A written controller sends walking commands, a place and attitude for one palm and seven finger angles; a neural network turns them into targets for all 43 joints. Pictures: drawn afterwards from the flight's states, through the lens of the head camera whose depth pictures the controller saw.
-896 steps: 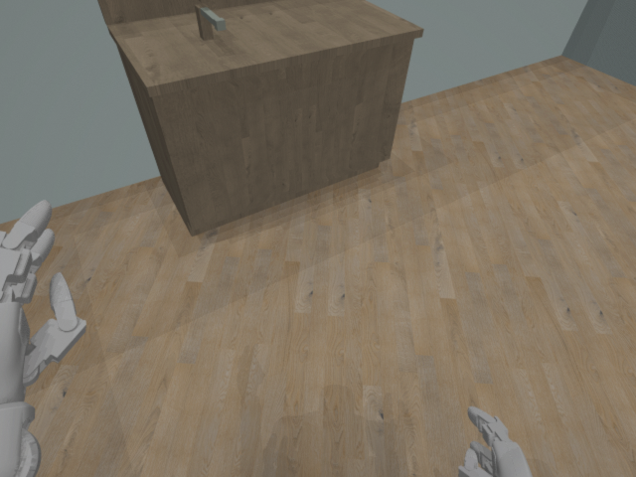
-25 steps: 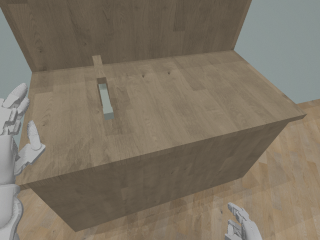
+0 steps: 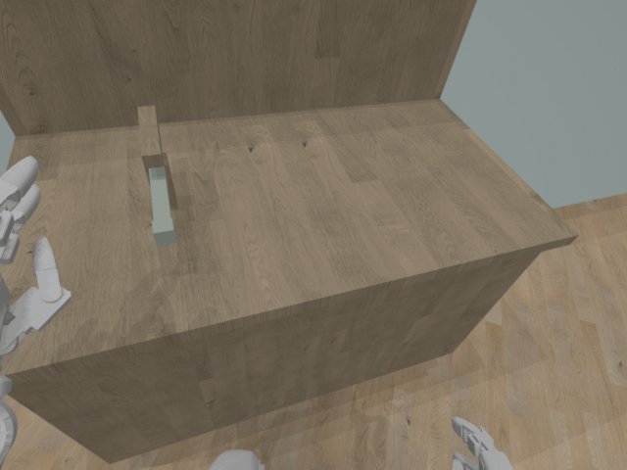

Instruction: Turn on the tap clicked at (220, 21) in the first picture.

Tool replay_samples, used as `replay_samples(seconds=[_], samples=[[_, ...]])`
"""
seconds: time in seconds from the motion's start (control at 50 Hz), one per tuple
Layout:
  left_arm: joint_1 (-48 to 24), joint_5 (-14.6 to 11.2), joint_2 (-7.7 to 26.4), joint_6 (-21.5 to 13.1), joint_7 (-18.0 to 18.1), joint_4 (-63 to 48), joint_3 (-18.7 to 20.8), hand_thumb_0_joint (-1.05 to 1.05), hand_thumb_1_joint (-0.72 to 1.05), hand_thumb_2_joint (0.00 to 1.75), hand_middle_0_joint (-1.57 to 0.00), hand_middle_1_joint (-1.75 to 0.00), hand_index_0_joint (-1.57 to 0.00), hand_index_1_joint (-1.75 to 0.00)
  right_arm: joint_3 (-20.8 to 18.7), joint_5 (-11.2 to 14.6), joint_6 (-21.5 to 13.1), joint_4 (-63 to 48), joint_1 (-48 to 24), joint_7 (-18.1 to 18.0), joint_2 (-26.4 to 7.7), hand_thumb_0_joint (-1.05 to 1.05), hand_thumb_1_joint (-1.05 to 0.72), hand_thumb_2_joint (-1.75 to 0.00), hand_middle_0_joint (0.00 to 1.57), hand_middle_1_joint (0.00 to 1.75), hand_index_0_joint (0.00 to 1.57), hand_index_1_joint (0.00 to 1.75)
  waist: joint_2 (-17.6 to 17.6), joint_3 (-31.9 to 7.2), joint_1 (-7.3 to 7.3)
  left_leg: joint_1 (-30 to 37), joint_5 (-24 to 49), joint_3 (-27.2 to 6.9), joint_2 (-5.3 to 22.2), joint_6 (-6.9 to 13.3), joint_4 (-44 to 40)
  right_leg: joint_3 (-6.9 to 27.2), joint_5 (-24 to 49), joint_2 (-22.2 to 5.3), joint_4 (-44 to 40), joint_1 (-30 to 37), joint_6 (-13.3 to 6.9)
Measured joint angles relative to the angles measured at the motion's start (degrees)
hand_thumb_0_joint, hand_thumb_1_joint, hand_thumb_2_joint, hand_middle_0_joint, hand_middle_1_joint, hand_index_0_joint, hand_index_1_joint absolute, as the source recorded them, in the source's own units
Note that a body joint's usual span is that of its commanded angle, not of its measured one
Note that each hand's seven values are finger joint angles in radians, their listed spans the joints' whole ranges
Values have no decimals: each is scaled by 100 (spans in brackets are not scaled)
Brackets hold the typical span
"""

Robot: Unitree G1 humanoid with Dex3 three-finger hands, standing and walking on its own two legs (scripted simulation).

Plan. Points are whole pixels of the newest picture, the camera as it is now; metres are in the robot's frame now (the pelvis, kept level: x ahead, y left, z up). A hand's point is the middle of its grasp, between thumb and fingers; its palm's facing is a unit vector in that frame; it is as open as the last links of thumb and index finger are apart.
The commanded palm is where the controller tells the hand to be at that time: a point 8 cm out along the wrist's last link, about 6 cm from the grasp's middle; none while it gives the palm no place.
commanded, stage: shuffle to correct the standing spot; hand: left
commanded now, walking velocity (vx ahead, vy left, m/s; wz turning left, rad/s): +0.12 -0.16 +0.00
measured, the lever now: (164, 232) +0.40 +0.25 +0.05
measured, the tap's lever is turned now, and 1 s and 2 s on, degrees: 0 0 0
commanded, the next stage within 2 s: come to a stop and stand still in 0.54 s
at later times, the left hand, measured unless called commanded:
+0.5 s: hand (156, 250) +0.27 +0.19 +0.18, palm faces +0.44 -0.82 -0.37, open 7.4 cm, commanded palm +0.21 +0.21 +0.18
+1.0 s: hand (253, 239) +0.30 +0.10 +0.17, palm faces +0.39 -0.81 -0.45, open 7.4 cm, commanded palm +0.24 +0.15 +0.18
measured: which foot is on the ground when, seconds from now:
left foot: up 0.00-0.08, down 0.10-0.34, up 0.36-0.50, down 0.52-0.72, up 0.74-0.96, down 0.98-1.00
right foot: down 0.00-0.10, up 0.12-0.34, down 0.36-1.00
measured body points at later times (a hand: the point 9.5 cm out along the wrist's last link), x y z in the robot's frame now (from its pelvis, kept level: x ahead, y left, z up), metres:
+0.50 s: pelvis +0.05 -0.07 -0.01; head +0.07 -0.06 +0.44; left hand +0.24 +0.23 +0.20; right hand +0.23 -0.28 -0.10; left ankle +0.04 +0.05 -0.71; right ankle +0.14 -0.14 -0.73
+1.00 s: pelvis +0.09 -0.14 +0.00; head +0.11 -0.15 +0.45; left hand +0.28 +0.14 +0.20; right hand +0.27 -0.38 -0.08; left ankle +0.10 -0.03 -0.73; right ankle +0.13 -0.21 -0.73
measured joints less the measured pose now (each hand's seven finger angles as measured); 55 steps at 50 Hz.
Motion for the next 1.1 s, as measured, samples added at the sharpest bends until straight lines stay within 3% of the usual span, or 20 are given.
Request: replay_samples(seconds=[0.06, 0.1, 0.18, 0.22, 0.26, 0.3, 0.36, 0.4, 0.44, 0.5, 0.54, 0.62, 0.68, 0.72, 0.76, 0.8, 0.84, 0.9, 0.96, 1.1], samples=[[33, -20, 65, 31, 139, 28, 94, 1, 89, 89, -22, -30, -21, -30, -12, -82, -84, -98, 89, -111, -62, 2, -90, -90, 20, 30, 20, 30, -151, -53, 21, 601, 534, 367, 50, 38, -1959, 69, 35, -103, -143, 29, 77], [-8, -64, 32, 61, 185, -34, 124, 1, 89, 89, -21, -30, -21, -30, -84, -96, -192, -324, 111, -155, -254, 2, -90, -90, 20, 30, 20, 30, 85, -21, 40, 1171, 1257, 354, 174, 70, -3215, 15, -274, -5, 461, -201, 157], [-292, -13, 110, 228, 44, 155, 164, 1, 89, 89, -21, -30, -21, -30, -207, -86, -49, -260, -328, -94, -23, 2, -90, -90, 20, 29, 20, 30, -139, 329, -17, 1428, 863, 486, -1, -19, -3122, 247, -704, -105, 3012, -1113, 330], [-269, 52, 103, 332, -41, 79, 92, 1, 89, 89, -21, -30, -21, -30, -152, -94, 12, -314, -383, -6, 57, 2, -90, -90, 20, 29, 20, 30, -54, 360, -73, 1522, 912, 403, 65, -74, -3273, 109, -657, -143, 3430, -1471, 340], [-93, 84, 100, 290, -109, -93, 33, 1, 89, 89, -21, -30, -21, -30, -96, -74, 39, -425, -348, 79, 101, 2, -90, -90, 20, 29, 20, 30, 123, 348, -86, 1577, 967, 316, 204, -154, -3409, -103, -504, -251, 2857, -1566, 315], [140, 86, 191, 175, -144, -240, 53, 1, 89, 89, -21, -30, -21, -30, -31, -27, 40, -561, -259, 98, 114, 2, -90, -90, 20, 29, 20, 30, 349, 333, -71, 1563, 904, 216, 383, -259, -3342, -314, -181, -331, 1705, -1325, 293], [204, 42, 627, 84, -150, -284, 281, 1, 89, 89, -22, -30, -21, -30, 54, 49, -6, -649, -147, 70, 125, 1, -90, -90, 20, 30, 20, 30, 462, 295, -23, 1051, 430, 74, 516, -186, -2076, -353, 510, -408, 337, -749, 174], [-81, -29, 527, 108, -142, -104, 321, 1, 89, 89, -22, -30, -21, -30, 44, 70, 11, -336, -374, 33, 39, 1, -90, -90, 20, 30, 20, 30, 616, 401, 77, 555, -21, -177, 473, -94, -656, -439, 447, -266, 647, -826, 121], [-267, -94, 261, 263, -95, 39, 286, 1, 89, 89, -22, -30, -22, -30, 39, 79, 119, -75, -503, 21, 8, 2, -90, -90, 20, 30, 20, 30, 555, 358, 180, 366, -212, -132, 313, -32, -216, -385, 357, -191, 569, -797, 60], [-259, -160, -74, 465, 27, 53, 168, 1, 89, 89, -21, -30, -21, -30, 112, 53, 199, -72, -421, -73, -5, 2, -90, -90, 20, 30, 20, 30, 297, 168, 157, 833, 36, 173, 124, 45, -1797, -330, 369, -195, 297, -739, 22], [-199, -158, -197, 501, 95, -42, 10, 1, 89, 89, -21, -30, -21, -30, 72, 14, 93, -267, -305, -142, -102, 2, -90, -90, 21, 30, 20, 30, 365, 117, 78, 1210, 596, 127, 126, 85, -2966, -395, -199, -125, 716, -900, 124], [-158, -30, -58, 489, 45, 55, -129, 1, 89, 89, -21, -30, -21, -30, -63, 1, 35, -245, -265, -81, 74, 2, -90, -90, 20, 30, 20, 30, 101, 245, -65, 1537, 915, 75, 66, -140, -3290, -45, -658, -113, 2377, -1131, 346], [-7, 33, 94, 393, -3, -7, -102, 1, 89, 89, -21, -30, -21, -30, -60, 17, 55, -399, -99, 10, 4, 2, -90, -90, 20, 30, 20, 30, 338, 156, -124, 1479, 941, -169, 309, -297, -3353, -211, -492, -136, 1187, -703, 307], [132, 15, 322, 291, 3, -147, 87, 1, 89, 89, -22, -30, -21, -30, -40, 61, 30, -520, -49, 35, -70, 2, -90, -90, 20, 30, 20, 30, 392, 130, -126, 1092, 682, -224, 400, -215, -2630, -205, 347, -202, 156, -330, 191], [81, -58, 255, 206, -3, -68, 123, 1, 89, 89, -22, -30, -21, -30, -79, 85, -2, -301, -223, 7, -172, 2, -90, -90, 20, 30, 20, 30, 579, 243, -122, 660, 417, -445, 405, -129, -1562, -327, 268, -37, 284, -327, 100], [96, -111, 73, 247, 24, 27, 61, 1, 89, 89, -22, -30, -21, -30, -111, 107, 2, -95, -296, -22, -231, 2, -90, -90, 20, 30, 20, 30, 580, 195, -55, 430, 364, -399, 219, -97, -1063, -275, 128, 4, 136, -258, 64], [203, -118, -87, 271, 98, 68, 9, 1, 89, 89, -22, -30, -21, -30, -96, 91, -8, -4, -329, -71, -262, 2, -90, -90, 20, 29, 20, 30, 473, 129, -19, 442, 441, -148, 57, -43, -1331, -153, 223, -47, -139, -183, 60], [365, -87, -144, 228, 205, 124, -82, 1, 89, 89, -22, -30, -21, -30, -73, 45, -105, -39, -298, -162, -286, 2, -90, -90, 20, 29, 20, 30, 339, 70, -52, 835, 795, 154, -136, 21, -2597, -65, 367, -159, -417, -78, 77], [407, -58, -90, 201, 237, 134, -176, 1, 89, 89, -22, -30, -21, -30, -121, 45, -193, -171, -253, -213, -355, 2, -90, -90, 20, 29, 20, 30, 424, 59, -108, 1315, 1406, 200, -139, 96, -3647, -144, 319, -135, -404, -36, 88], [346, -59, 29, 188, 242, 108, -150, 1, 89, 89, -22, -30, -21, -30, -192, 134, -65, -289, -459, -248, -427, 2, -90, -90, 20, 29, 20, 30, 506, 151, -142, 1407, 1327, 108, -137, 30, -3749, -250, 281, -150, -299, -36, 137]])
